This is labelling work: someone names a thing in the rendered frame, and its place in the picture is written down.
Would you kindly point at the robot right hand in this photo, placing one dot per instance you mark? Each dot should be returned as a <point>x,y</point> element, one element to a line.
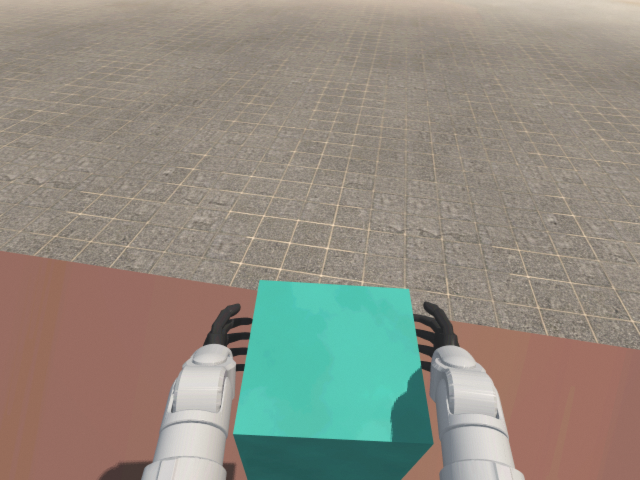
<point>442,327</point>

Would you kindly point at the left robot forearm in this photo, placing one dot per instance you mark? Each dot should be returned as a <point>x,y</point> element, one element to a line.
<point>195,423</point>

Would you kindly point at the carton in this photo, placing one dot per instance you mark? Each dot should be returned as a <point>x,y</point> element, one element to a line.
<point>332,387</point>

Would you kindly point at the robot left hand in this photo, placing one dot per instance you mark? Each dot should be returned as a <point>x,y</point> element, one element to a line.
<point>223,323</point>

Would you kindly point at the right robot forearm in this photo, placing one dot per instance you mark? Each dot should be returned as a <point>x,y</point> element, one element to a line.
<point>471,424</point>

